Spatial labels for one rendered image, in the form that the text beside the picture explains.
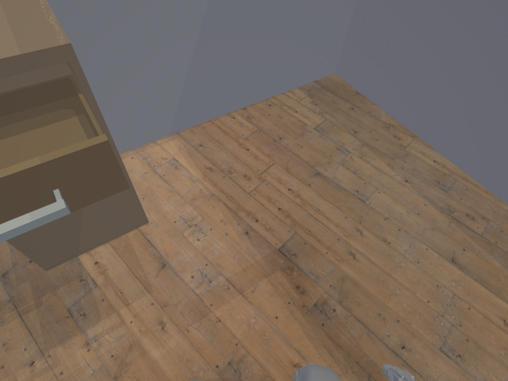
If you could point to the handle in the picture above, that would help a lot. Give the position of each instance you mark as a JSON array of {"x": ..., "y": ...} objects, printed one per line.
[{"x": 34, "y": 219}]

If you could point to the cabinet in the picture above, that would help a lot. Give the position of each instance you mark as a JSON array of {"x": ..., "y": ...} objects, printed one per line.
[{"x": 34, "y": 48}]

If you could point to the robot right thigh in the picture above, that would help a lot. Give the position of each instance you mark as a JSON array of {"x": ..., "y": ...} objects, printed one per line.
[{"x": 315, "y": 372}]

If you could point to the robot right hand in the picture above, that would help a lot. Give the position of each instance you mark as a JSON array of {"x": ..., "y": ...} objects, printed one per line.
[{"x": 396, "y": 374}]

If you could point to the drawer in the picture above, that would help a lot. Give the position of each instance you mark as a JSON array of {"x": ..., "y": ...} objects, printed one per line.
[{"x": 49, "y": 139}]

